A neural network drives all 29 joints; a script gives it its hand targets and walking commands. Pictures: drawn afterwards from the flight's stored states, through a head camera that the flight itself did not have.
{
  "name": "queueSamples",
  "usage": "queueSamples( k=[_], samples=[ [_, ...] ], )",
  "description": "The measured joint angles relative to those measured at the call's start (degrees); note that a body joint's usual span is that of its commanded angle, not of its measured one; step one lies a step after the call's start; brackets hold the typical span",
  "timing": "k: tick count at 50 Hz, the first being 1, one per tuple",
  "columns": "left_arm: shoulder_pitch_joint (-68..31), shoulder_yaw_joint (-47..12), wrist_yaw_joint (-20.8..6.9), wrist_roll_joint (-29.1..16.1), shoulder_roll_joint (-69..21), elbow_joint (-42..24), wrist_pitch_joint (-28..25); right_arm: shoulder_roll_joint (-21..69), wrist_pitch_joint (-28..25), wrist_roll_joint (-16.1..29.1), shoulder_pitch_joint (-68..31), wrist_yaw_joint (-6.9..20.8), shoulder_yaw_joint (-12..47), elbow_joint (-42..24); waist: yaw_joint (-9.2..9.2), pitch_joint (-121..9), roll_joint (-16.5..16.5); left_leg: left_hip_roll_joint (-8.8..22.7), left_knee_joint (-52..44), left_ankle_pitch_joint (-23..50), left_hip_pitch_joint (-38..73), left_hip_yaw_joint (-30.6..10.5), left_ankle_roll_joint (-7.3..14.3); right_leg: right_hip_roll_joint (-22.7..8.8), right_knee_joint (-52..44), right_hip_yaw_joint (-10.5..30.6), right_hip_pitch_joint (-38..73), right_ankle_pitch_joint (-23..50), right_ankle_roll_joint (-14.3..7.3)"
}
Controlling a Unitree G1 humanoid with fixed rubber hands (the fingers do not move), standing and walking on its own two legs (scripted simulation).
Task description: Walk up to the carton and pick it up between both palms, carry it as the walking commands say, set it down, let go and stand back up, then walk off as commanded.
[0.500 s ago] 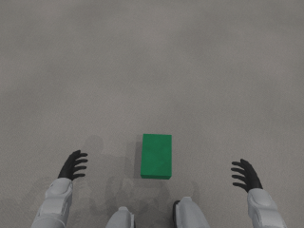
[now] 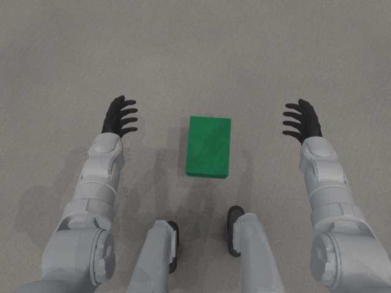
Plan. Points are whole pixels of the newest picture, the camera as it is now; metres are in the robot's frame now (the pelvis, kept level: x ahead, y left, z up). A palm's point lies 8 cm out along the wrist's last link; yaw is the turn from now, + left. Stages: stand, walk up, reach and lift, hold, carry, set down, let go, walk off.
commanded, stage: reach and lift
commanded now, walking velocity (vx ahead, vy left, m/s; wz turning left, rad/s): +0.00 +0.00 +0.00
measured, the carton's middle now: (208, 148) +0.49 -0.02 -0.60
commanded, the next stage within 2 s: none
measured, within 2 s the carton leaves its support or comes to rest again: neither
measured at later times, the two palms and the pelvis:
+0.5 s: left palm (131, 109) +0.49 +0.17 -0.13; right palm (283, 108) +0.49 -0.19 -0.14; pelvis +0.00 -0.01 -0.03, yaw +1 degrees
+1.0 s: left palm (147, 127) +0.49 +0.16 -0.29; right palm (264, 125) +0.50 -0.18 -0.30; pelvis -0.02 +0.00 -0.16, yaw +1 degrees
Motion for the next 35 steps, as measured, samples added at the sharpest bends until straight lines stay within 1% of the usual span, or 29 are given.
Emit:
queueSamples(
  k=[8, 14, 18, 25, 30, 35],
  samples=[
    [-8.51, 4.14, -0.93, 0.17, 0.15, 4.0, -3.4, 2.4, -1.31, -1.19, -8.38, -3.57, -0.35, 0.31, 0.2, -0.63, -0.03, 0.16, 1.15, 0.31, -6.74, 0.09, -0.81, 0.27, 2.45, 0.27, -7.63, -0.17, -0.89],
    [-13.72, 6.76, -1.47, 0.8, 0.09, 5.1, -5.13, 3.39, -1.86, -2.82, -14.36, -4.84, -1.8, 0.18, 0.53, -1.34, -0.02, 0.23, 1.66, 0.54, -11.34, 0.28, -1.11, 0.43, 3.35, 0.56, -12.58, -0.01, -1.18],
    [-14.8, 7.72, -1.77, 1.77, -0.4, 3.62, -5.71, 4.14, -2.11, -4.25, -15.84, -4.8, -2.87, -0.91, 0.57, -1.76, -0.13, 0.21, 1.57, 0.69, -13.3, 0.26, -1.16, 0.44, 3.29, 0.57, -14.55, 0.12, -1.21],
    [-14.21, 8.91, -1.87, 3.72, -1.53, 1.42, -6.01, 5.04, -2.82, -6.01, -15.01, -3.69, -4.71, -1.99, 0.66, -2.29, -0.35, 0.32, 2.5, 0.34, -15.7, -0.17, -1.1, 0.53, 3.39, 0.2, -16.41, 0.09, -1.06],
    [-15.17, 9.06, -1.13, 4.18, -1.96, 2.42, -5.86, 4.4, -3.43, -6.29, -16.47, -3.11, -5.87, 0.57, 0.82, -3.37, -0.3, 0.22, 6.6, -1.12, -19.73, -0.51, -0.96, 0.45, 6.69, 0.13, -20.04, -0.92, -0.75],
    [-17.31, 8.12, 0.36, 4.06, -2.13, 3.54, -5.39, 3.14, -3.87, -6.15, -19.57, -3.02, -6.62, 4.12, 0.82, -4.24, -0.26, -0.03, 13.99, -3.76, -26.11, -0.75, -0.84, 0.31, 13.45, 0.42, -26.31, -3.03, -0.4]
  ],
)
